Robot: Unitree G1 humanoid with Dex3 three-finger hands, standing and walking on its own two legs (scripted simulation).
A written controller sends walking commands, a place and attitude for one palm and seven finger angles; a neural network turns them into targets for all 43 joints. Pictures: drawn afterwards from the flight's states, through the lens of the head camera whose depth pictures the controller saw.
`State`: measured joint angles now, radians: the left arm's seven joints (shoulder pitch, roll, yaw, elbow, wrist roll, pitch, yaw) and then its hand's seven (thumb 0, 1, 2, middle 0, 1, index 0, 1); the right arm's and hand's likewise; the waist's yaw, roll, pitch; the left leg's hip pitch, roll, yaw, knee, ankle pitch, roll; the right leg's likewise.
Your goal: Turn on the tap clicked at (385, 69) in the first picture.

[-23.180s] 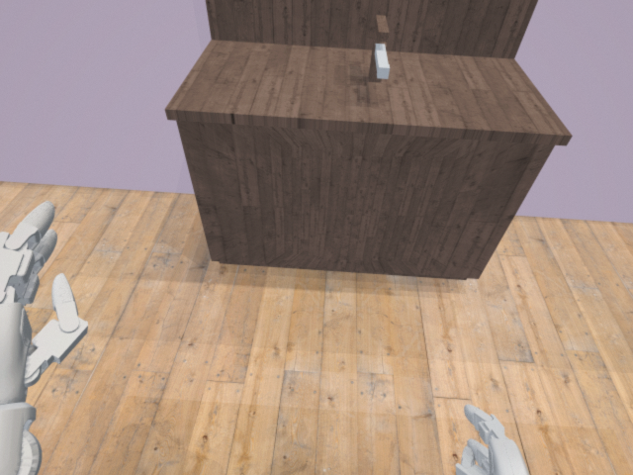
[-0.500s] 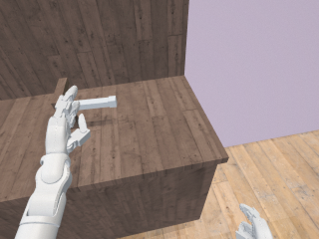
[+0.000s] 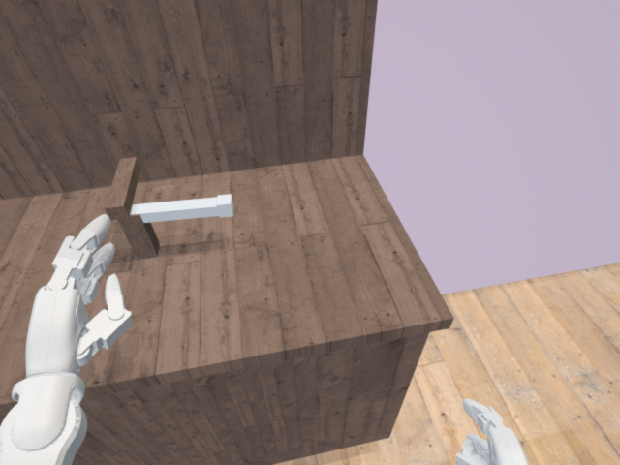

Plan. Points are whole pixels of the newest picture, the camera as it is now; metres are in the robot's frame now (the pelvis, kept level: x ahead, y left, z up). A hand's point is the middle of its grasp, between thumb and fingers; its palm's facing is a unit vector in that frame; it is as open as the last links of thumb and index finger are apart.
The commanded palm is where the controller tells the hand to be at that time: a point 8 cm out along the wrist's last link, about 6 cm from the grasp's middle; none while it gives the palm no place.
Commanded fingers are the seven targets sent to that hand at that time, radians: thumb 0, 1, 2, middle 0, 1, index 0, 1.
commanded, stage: draw the hand back beside the body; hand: left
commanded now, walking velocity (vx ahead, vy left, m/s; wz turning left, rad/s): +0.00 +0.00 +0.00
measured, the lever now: (225, 205) +0.50 +0.21 +0.06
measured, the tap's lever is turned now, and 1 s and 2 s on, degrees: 86 86 86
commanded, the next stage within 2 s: step back with the hand held close in 0.40 s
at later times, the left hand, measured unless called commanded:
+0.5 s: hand (104, 336) +0.19 +0.23 +0.15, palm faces +0.37 -0.87 -0.32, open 7.4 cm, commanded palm +0.15 +0.28 +0.17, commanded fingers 0.00 0.90 0.90 -0.20 -0.30 -0.20 -0.30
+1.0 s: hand (45, 377) +0.15 +0.27 +0.15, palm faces +0.34 -0.84 -0.42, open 7.4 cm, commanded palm +0.10 +0.30 +0.17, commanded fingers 0.00 0.90 0.90 -0.20 -0.30 -0.20 -0.30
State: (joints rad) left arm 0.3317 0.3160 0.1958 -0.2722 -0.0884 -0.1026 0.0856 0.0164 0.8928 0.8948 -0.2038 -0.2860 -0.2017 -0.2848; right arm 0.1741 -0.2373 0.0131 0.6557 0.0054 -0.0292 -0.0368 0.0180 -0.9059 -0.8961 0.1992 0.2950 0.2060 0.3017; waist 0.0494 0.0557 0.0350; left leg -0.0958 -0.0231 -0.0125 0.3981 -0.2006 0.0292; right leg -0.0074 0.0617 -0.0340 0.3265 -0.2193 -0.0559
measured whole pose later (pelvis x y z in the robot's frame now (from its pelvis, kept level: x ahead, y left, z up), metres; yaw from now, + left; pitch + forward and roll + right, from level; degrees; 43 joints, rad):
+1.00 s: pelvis -0.06 +0.02 -0.01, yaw +0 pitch -1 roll -2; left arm 0.51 0.41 0.33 -0.49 -0.07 -0.16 0.12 0.02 0.89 0.89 -0.22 -0.30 -0.21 -0.30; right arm 0.19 -0.24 0.00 0.57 0.01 0.00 -0.08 0.02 -0.91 -0.90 0.20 0.29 0.21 0.30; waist 0.02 0.03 0.03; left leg -0.37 -0.03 -0.01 0.54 -0.16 0.06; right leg -0.28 0.05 -0.04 0.47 -0.18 -0.02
